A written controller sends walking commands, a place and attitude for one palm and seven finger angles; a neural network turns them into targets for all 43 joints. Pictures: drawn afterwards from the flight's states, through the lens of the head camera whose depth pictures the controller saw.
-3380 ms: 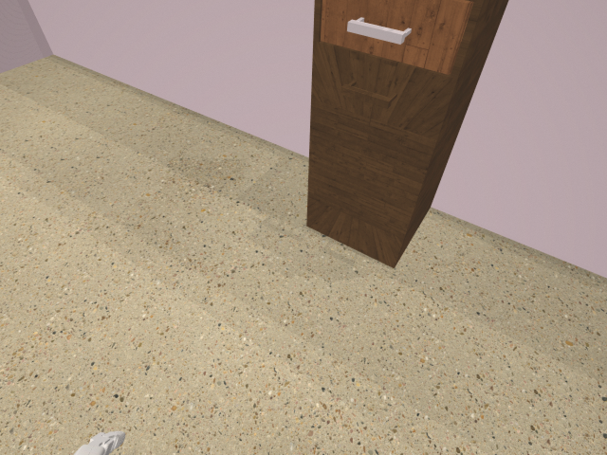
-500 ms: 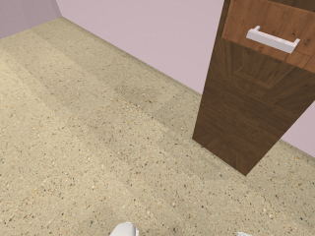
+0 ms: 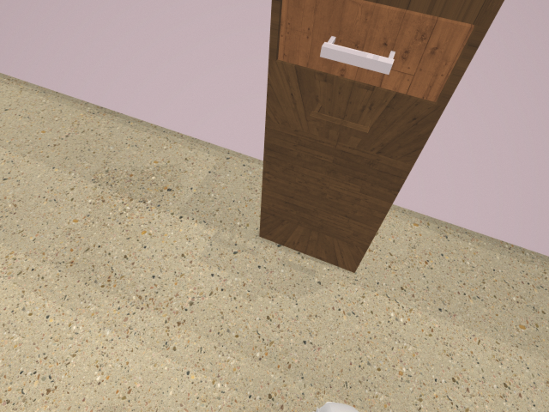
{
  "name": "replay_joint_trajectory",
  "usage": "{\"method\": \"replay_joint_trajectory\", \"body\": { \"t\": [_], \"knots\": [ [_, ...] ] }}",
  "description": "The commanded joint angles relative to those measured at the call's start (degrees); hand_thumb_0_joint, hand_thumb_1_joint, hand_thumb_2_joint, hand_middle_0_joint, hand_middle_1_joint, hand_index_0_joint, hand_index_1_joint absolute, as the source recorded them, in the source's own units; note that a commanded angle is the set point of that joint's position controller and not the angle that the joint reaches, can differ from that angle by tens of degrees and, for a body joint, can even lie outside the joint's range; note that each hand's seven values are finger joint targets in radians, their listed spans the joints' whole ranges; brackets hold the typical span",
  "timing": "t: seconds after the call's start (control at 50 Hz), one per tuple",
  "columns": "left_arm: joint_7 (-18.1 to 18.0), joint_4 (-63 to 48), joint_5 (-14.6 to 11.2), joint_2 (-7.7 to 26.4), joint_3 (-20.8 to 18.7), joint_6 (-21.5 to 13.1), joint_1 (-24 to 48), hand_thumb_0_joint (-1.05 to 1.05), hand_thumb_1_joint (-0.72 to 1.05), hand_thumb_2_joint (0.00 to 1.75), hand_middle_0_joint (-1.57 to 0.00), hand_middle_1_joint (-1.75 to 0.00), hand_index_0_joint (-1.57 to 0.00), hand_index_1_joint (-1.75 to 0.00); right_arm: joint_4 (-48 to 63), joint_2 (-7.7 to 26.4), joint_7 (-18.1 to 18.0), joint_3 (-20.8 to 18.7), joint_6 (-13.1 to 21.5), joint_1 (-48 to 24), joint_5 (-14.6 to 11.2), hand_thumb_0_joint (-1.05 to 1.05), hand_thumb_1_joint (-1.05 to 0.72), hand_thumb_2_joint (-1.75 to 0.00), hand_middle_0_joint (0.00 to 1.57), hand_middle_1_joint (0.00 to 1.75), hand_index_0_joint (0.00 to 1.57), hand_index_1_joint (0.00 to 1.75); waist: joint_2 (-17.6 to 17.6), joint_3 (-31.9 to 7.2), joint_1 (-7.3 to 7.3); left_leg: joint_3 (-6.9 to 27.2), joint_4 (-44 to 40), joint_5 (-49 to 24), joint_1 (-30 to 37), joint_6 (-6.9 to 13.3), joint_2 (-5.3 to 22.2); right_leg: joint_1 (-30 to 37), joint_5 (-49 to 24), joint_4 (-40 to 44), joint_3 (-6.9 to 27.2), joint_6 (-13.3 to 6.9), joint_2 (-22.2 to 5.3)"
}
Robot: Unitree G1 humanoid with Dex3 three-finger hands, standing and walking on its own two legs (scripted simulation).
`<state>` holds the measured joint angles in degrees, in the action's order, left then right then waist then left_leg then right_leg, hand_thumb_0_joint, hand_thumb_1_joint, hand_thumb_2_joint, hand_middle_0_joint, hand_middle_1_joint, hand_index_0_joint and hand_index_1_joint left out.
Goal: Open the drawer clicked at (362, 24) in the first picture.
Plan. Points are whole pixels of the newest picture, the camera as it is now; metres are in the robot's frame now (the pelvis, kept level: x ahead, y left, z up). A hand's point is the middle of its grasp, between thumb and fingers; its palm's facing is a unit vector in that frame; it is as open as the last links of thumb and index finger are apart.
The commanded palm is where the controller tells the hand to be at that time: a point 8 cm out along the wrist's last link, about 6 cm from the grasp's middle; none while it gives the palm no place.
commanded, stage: turn to face it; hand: left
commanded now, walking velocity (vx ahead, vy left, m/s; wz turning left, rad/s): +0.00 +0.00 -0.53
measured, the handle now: (358, 53) +0.78 -0.11 +0.13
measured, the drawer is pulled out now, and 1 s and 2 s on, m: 0.00 0.00 0.00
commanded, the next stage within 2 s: take the last steps up to it in 0.46 s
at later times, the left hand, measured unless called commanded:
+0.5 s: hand out of the picture +0.13 +0.12 -0.16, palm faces -0.19 -0.96 -0.22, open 7.4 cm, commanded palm none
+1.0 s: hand (206, 406) +0.15 +0.12 -0.17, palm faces -0.34 -0.93 -0.17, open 7.4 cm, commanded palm none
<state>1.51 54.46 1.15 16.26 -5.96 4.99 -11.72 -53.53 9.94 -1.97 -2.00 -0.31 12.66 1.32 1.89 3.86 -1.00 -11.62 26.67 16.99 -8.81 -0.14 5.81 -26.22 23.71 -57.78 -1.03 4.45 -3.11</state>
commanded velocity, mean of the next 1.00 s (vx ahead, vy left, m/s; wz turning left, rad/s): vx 0.13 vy -0.02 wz -0.21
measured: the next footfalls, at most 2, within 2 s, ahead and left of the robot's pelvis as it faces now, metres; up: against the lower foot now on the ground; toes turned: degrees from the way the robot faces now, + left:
right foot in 0.14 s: +0.03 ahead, -0.15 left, +0.00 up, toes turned -12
left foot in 0.60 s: +0.09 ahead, +0.07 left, +0.00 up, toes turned -10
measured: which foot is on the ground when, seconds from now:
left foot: down 0.00-0.14, up 0.16-0.58, down 0.60-1.00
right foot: up 0.00-0.12, down 0.14-0.60, up 0.62-1.00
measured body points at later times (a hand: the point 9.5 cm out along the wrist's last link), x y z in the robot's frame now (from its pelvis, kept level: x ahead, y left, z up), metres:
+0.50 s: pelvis +0.01 -0.04 +0.00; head +0.03 -0.05 +0.44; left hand +0.14 +0.17 -0.15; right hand +0.02 -0.30 -0.15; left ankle +0.05 +0.09 -0.70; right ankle -0.01 -0.14 -0.74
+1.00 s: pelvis +0.06 -0.05 +0.01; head +0.07 -0.04 +0.45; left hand +0.17 +0.17 -0.15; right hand -0.08 -0.23 -0.14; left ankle +0.05 +0.08 -0.74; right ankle +0.03 -0.19 -0.70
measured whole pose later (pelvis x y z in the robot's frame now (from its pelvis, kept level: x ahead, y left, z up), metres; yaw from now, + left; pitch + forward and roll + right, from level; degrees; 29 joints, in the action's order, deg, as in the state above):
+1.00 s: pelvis +0.06 -0.05 +0.01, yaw -20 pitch +0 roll +0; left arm 1.7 61.0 1.5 11.9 -3.5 2.0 -14.0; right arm -62.6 7.5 -1.5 -1.7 2.0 24.5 1.9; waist 1.5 0.6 2.6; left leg -8.7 19.1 14.5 -4.7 -0.5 3.7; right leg -23.6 19.0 -44.3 -3.6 1.0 -4.7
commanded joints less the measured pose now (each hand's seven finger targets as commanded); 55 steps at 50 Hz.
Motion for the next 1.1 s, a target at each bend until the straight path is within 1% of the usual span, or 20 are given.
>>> {"method": "replay_joint_trajectory", "body": {
  "t": [0.0, 0.08, 0.1, 0.12, 0.14, 0.16, 0.18, 0.26, 0.44, 0.5, 0.54, 0.56, 0.58, 0.6, 0.64, 0.74, 0.94, 1.04, 1.06, 1.08],
  "knots": [
    [0.4, -6.6, 0.0, 0.6, 0.5, -2.0, 5.9, 0.0, 0.9, 0.9, -0.2, -0.3, -0.2, -0.3, 1.7, 13.1, 0.1, -4.1, 0.8, 3.7, 0.2, 0.0, -0.9, -0.9, 0.2, 0.3, 0.2, 0.3, -15.5, -3.3, 3.91, 6.1, -3.7, -32.6, 7.1, 7.0, 14.1, -0.8, 1.8, 11.4, -4.4, -1.1, 0.6],
    [0.1, -5.2, 0.1, 1.9, 0.2, -3.6, 0.7, 0.0, 0.9, 0.9, -0.2, -0.3, -0.2, -0.3, 1.5, 13.8, 0.7, -4.5, 0.6, 3.1, -0.1, 0.0, -0.9, -0.9, 0.2, 0.3, 0.2, 0.3, -12.2, -7.1, 0.77, 0.8, 7.2, -31.1, 3.5, 2.1, 12.8, 13.1, -10.6, 29.5, -6.0, -3.4, 2.2],
    [-0.5, -4.0, 0.4, 6.1, -0.4, -4.6, -3.6, 0.0, 0.9, 0.9, -0.2, -0.3, -0.2, -0.3, 1.8, 12.1, 1.1, -4.1, 0.4, 4.3, -0.7, 0.0, -0.9, -0.9, 0.2, 0.3, 0.2, 0.3, -3.8, -10.4, -1.27, -0.6, 17.3, -22.4, -6.6, -1.2, 11.0, 26.4, -22.1, 35.1, 0.7, -5.7, -3.3],
    [-1.6, -2.6, 0.7, 12.9, -1.8, -5.0, -8.4, 0.0, 0.9, 0.9, -0.2, -0.3, -0.2, -0.3, 4.8, 6.7, 1.4, -2.3, 0.3, 1.4, -0.7, 0.0, -0.9, -0.9, 0.2, 0.3, 0.2, 0.3, 14.5, -11.7, -3.77, -1.7, 30.9, 15.2, -24.3, -4.5, 2.3, 35.7, -47.2, 35.7, 20.2, -11.6, -18.3],
    [-2.4, -1.9, -0.5, 13.5, -2.0, -4.6, -10.7, 0.0, 0.9, 0.9, -0.2, -0.3, -0.2, -0.3, 6.0, 7.6, 0.4, -2.1, -0.4, -2.0, -0.8, 0.0, -0.9, -0.9, 0.2, 0.3, 0.2, 0.3, 12.3, -13.1, -4.87, 7.3, 38.0, 21.3, -25.3, -4.2, 1.3, 32.5, -60.6, 33.1, 21.1, -16.8, -21.6],
    [-2.8, -2.1, -0.4, 11.5, -1.5, -4.4, -8.8, 0.0, 0.9, 0.9, -0.2, -0.3, -0.2, -0.3, 5.9, 7.2, 0.1, -2.1, -0.7, -2.8, -0.9, 0.0, -0.9, -0.9, 0.2, 0.3, 0.2, 0.3, 8.1, -10.1, -3.73, 10.3, 40.7, 18.2, -26.7, -3.7, 2.2, 30.2, -56.7, 33.0, 16.3, -17.7, -19.4],
    [-3.0, -2.9, -0.2, 10.4, -1.5, -4.5, -5.8, 0.0, 0.9, 0.9, -0.2, -0.3, -0.2, -0.3, 5.2, 7.1, 0.1, -1.9, -0.8, -2.2, -0.7, 0.0, -0.9, -0.9, 0.2, 0.3, 0.2, 0.3, 13.4, -9.9, -2.69, 11.1, 41.5, 15.9, -27.8, -3.9, 2.4, 28.4, -50.6, 34.1, 17.3, -16.7, -16.8],
    [-2.8, -5.3, -0.3, 6.1, 0.3, -4.6, 2.1, 0.0, 0.9, 0.9, -0.2, -0.3, -0.2, -0.3, 1.4, 7.6, 0.5, -2.4, -1.8, 1.2, -0.2, 0.0, -0.9, -0.9, 0.2, 0.3, 0.2, 0.3, 4.6, -5.5, 1.6, 10.4, 39.2, 5.6, -21.6, -5.0, 1.3, 17.0, -40.1, 36.4, 10.1, -13.8, -10.7],
    [-2.6, -3.9, 0.3, 6.6, 0.0, -4.3, -0.4, 0.0, 0.9, 0.9, -0.2, -0.3, -0.2, -0.3, 2.2, 6.5, 0.4, -1.8, -1.1, -1.8, -0.6, 0.0, -0.9, -0.9, 0.2, 0.3, 0.2, 0.3, 5.8, -4.9, -0.03, 9.2, 22.4, 6.8, -16.9, -4.3, -1.8, 16.9, -32.5, 37.4, 15.8, -15.8, -10.0],
    [-2.8, -3.9, 0.3, 6.4, -0.1, -4.0, 1.0, 0.0, 0.9, 0.9, -0.2, -0.3, -0.2, -0.3, 1.7, 6.0, 0.1, -1.7, -0.5, 0.8, -0.9, 0.0, -0.9, -0.9, 0.2, 0.3, 0.2, 0.3, 6.5, -5.4, 1.41, 9.1, 12.7, 4.7, -10.1, -3.4, -2.5, 14.4, -31.7, 35.5, 17.3, -15.1, -9.8],
    [-2.7, -3.8, -0.3, 5.2, 0.2, -3.7, 2.4, 0.0, 0.9, 0.9, -0.2, -0.3, -0.2, -0.3, -0.3, 6.0, -0.2, -1.4, 0.1, 5.3, -1.0, 0.0, -0.9, -0.9, 0.2, 0.3, 0.2, 0.3, 3.8, -5.7, 3.48, 8.4, 0.2, -5.1, -0.1, -2.6, -2.8, 9.5, -27.1, 32.1, 15.3, -11.6, -6.5],
    [-2.5, -3.8, -0.7, 2.4, 0.7, -3.5, 0.8, 0.0, 0.9, 0.9, -0.2, -0.3, -0.2, -0.3, -0.8, 8.1, -0.3, -1.4, 0.8, 6.9, -0.6, 0.0, -0.9, -0.9, 0.2, 0.3, 0.2, 0.3, -3.5, -7.0, 3.44, 13.6, -5.9, -6.2, 5.4, -1.0, 2.2, 5.6, -17.0, 27.5, 11.8, -8.8, -1.8],
    [-1.9, -4.2, -1.0, -0.7, 1.3, -3.4, -1.2, 0.0, 0.9, 0.9, -0.2, -0.3, -0.2, -0.3, -0.4, 13.2, -0.2, -2.3, 1.1, 7.2, 0.2, 0.0, -0.9, -0.9, 0.2, 0.3, 0.2, 0.3, -17.8, -6.0, 3.09, 28.5, -12.0, -2.6, 6.9, 3.9, 14.4, -2.7, 2.0, 17.2, 4.2, -5.3, 5.5],
    [-1.7, -4.9, -0.2, 0.0, 1.3, -3.5, 0.2, 0.0, 0.9, 0.9, -0.2, -0.3, -0.2, -0.3, 0.5, 15.3, -0.1, -2.6, 0.6, 7.5, 0.4, 0.0, -0.9, -0.9, 0.2, 0.3, 0.2, 0.3, -18.7, -3.7, 3.79, 34.9, -15.7, 6.0, 2.2, 8.2, 20.1, -4.6, 10.0, 6.6, 1.9, -4.6, 5.5],
    [-0.9, -2.9, 1.0, 2.1, 0.1, -2.9, 0.3, 0.0, 0.9, 0.9, -0.2, -0.3, -0.2, -0.3, 0.6, 11.5, -0.4, -1.6, 1.2, 3.9, 0.7, 0.0, -0.9, -0.9, 0.2, 0.3, 0.2, 0.3, -15.0, 1.9, 2.48, 31.2, -20.9, 20.1, -5.5, 6.9, 16.0, -6.6, 3.4, -4.1, 4.6, -4.5, 3.2],
    [0.4, 0.2, 0.7, -0.7, 0.8, -4.3, -3.1, 0.0, 0.9, 0.9, -0.2, -0.3, -0.2, -0.3, -1.4, 8.0, -0.4, -1.0, 3.2, 7.1, 0.2, 0.0, -0.9, -0.9, 0.2, 0.3, 0.2, 0.3, -9.4, -1.1, 2.03, 17.8, -17.8, 5.7, 2.1, 5.1, 9.0, -8.4, -7.5, -6.9, 1.6, -3.6, 1.7],
    [0.5, 0.2, 0.4, -3.9, 2.4, -5.2, 4.9, 0.0, 0.9, 0.9, -0.2, -0.3, -0.2, -0.3, -7.8, 7.6, 0.2, -2.1, 3.4, 15.1, 0.7, 0.0, -0.9, -0.9, 0.2, 0.3, 0.2, 0.3, -11.6, 2.5, 5.04, 14.9, -17.0, -1.8, 3.4, 8.7, 12.1, -2.9, -3.8, 16.6, -3.7, -3.5, -1.8],
    [0.0, 4.4, 0.3, -3.5, 1.8, -6.6, -4.0, 0.0, 0.9, 0.9, -0.2, -0.3, -0.2, -0.3, -9.1, 6.5, 0.6, -1.9, 2.8, 12.8, 0.4, 0.0, -0.9, -0.9, 0.2, 0.3, 0.2, 0.3, -8.1, -0.4, 0.11, 10.3, -6.5, 0.4, -5.4, 5.0, 8.1, 17.1, -10.8, 31.0, -7.0, -4.6, 1.6],
    [-0.4, 6.5, 0.4, -0.9, 1.2, -7.3, -9.7, 0.0, 0.9, 0.9, -0.2, -0.3, -0.2, -0.3, -9.0, 5.1, 0.9, -1.6, 3.1, 12.5, -0.1, 0.0, -0.9, -0.9, 0.2, 0.3, 0.2, 0.3, -2.7, -3.6, -2.62, 6.4, 2.9, 1.1, -11.1, 2.9, 5.2, 27.3, -9.3, 34.5, -1.9, -6.2, -2.4],
    [-1.2, 8.4, 0.7, 5.2, 0.0, -8.1, -16.6, 0.0, 0.9, 0.9, -0.2, -0.3, -0.2, -0.3, -7.6, 1.0, 1.4, -0.7, 3.3, 12.3, -0.7, 0.0, -0.9, -0.9, 0.2, 0.3, 0.2, 0.3, 13.7, -6.8, -4.97, 0.6, 19.0, 11.2, -24.0, 0.3, -1.1, 37.6, -2.9, 40.4, 16.0, -11.0, -16.1]
  ]
}}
